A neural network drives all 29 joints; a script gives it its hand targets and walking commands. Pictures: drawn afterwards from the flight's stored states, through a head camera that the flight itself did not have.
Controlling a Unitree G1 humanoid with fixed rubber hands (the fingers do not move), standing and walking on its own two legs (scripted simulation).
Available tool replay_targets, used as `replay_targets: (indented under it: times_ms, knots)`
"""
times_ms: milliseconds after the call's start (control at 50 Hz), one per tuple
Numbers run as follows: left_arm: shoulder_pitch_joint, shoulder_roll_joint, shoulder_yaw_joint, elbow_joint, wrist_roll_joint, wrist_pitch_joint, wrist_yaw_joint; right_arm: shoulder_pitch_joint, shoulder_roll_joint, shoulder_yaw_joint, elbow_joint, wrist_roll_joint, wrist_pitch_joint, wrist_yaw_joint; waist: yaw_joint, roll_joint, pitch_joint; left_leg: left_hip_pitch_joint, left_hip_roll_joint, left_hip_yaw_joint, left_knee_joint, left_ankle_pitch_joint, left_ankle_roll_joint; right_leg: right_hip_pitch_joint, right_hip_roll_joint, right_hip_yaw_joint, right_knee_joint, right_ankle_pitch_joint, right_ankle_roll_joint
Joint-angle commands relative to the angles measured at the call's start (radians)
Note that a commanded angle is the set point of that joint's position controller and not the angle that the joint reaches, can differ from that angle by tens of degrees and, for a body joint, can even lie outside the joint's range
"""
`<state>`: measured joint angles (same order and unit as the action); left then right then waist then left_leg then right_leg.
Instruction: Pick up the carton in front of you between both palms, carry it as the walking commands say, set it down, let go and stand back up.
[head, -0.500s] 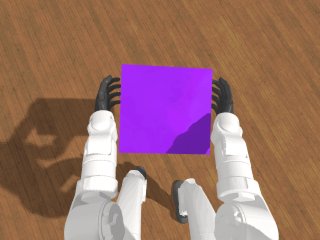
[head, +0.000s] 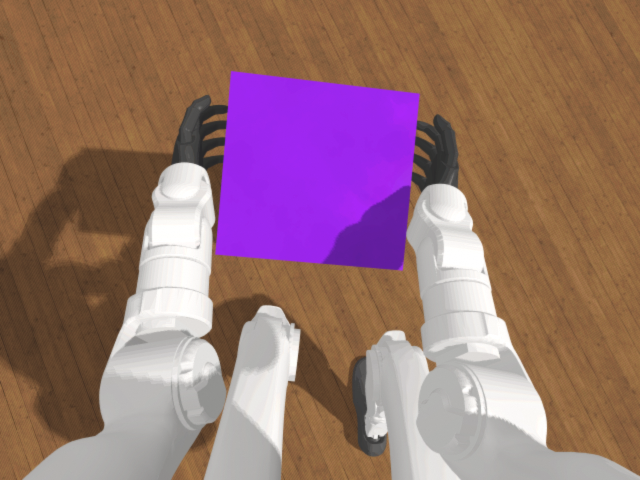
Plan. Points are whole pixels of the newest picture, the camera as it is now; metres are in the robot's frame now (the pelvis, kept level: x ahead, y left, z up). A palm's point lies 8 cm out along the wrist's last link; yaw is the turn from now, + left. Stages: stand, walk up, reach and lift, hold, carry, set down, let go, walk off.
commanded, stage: set down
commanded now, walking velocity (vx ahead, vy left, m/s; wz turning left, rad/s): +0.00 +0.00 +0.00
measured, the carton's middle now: (312, 186) +0.47 +0.08 -0.18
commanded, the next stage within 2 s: none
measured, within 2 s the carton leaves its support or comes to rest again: rests again in 1.34 s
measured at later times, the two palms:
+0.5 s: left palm (198, 180) +0.47 +0.26 -0.24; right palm (384, 195) +0.49 -0.03 -0.23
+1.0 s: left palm (203, 185) +0.48 +0.27 -0.32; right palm (371, 201) +0.50 -0.03 -0.32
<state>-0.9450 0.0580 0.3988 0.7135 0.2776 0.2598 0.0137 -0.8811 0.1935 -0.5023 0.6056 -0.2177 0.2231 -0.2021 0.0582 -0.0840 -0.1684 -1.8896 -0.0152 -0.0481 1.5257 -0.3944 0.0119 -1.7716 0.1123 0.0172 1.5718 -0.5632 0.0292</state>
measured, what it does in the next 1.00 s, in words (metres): lowers itself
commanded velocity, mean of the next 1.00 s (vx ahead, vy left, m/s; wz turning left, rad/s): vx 0.00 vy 0.00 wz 0.00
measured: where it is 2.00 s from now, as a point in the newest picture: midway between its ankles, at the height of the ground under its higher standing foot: (320, 404)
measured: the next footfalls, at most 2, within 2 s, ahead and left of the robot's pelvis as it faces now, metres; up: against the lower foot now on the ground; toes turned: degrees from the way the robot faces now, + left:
none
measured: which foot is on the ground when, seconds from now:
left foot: down 0.00-1.00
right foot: down 0.00-1.00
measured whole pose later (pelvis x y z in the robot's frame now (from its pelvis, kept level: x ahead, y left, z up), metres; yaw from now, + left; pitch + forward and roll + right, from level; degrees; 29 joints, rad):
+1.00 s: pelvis -0.04 +0.01 -0.17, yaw -4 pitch +36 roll -5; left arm -1.45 0.40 0.20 1.04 0.05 0.25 -0.03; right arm -1.35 -0.01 -0.38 0.87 0.00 0.19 -0.26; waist 0.13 -0.14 0.32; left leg -2.28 0.04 -0.03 2.11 -0.45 0.05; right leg -2.15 0.19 0.00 2.16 -0.65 0.09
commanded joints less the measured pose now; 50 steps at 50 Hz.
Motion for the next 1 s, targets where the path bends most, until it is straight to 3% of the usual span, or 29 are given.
replay_targets:
  times_ms: [0,160,500,680,740,800,980]
  knots:
    - [-0.505,-0.82,-0.451,0.044,-0.129,-0.022,-0.252,-0.657,0.792,0.54,0.038,0.108,-0.033,0.23,0.068,0.092,-0.933,0.81,-0.102,0.043,-0.043,0.286,-0.016,0.123,0.118,-0.053,-0.106,0.172,0.024]
    - [-0.616,-0.734,-0.452,0.034,-0.17,-0.012,-0.253,-0.777,0.748,0.531,0.034,0.137,-0.029,0.197,0.098,0.096,-0.979,0.737,-0.092,0.044,0.067,0.271,-0.025,0.052,0.135,-0.077,0.027,0.15,0.026]
    - [-0.834,-0.578,-0.439,0.112,-0.226,-0.005,-0.263,-1.006,0.629,0.469,0.117,0.196,-0.026,0.182,0.129,0.126,-0.878,0.625,-0.059,0.029,0.259,0.202,-0.025,-0.142,0.138,-0.103,0.264,0.063,0.017]
    - [-0.946,-0.527,-0.488,0.125,-0.296,-0.028,-0.277,-1.13,0.587,0.52,0.11,0.273,-0.052,0.175,0.155,0.118,-0.889,0.666,-0.039,0.037,0.368,0.313,-0.018,-0.168,0.141,-0.115,0.368,0.083,0.019]
    - [-0.995,-0.53,-0.517,0.081,-0.342,-0.036,-0.284,-1.177,0.599,0.56,0.073,0.302,-0.057,0.171,0.174,0.067,-0.916,0.643,-0.043,0.043,0.391,0.374,-0.015,-0.111,0.143,-0.116,0.396,0.121,0.013]
    - [-0.975,-0.541,-0.525,0.092,-0.364,-0.037,-0.286,-1.176,0.613,0.589,0.072,0.317,-0.059,0.175,0.182,0.057,-0.9,0.703,-0.043,0.029,0.412,0.431,-0.009,-0.165,0.147,-0.123,0.415,0.121,0.014]
    - [-0.95,-0.51,-0.441,0.232,-0.324,-0.036,-0.311,-1.153,0.575,0.502,0.178,0.28,-0.057,0.203,0.171,0.03,-0.65,0.495,-0.035,0.027,0.419,0.246,0.015,-0.225,0.142,-0.112,0.424,0.043,0.005]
